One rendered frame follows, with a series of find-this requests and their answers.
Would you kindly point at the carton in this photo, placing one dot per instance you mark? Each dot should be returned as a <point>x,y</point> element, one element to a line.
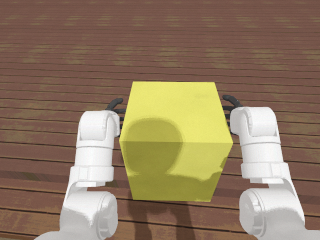
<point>175,140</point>

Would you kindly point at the robot left forearm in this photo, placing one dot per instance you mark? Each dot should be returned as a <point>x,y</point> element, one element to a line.
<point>93,159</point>

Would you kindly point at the left robot upper arm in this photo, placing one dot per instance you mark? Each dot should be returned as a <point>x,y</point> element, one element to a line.
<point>86,215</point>

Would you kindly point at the right robot upper arm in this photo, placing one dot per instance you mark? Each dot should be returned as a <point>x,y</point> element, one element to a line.
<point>273,214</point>

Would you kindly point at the robot right forearm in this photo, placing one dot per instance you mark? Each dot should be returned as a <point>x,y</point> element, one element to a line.
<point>261,150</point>

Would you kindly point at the left robot hand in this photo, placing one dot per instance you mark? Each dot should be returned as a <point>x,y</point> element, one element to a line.
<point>110,107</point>

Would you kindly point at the right robot hand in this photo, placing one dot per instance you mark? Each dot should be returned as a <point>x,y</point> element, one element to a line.
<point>236,104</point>

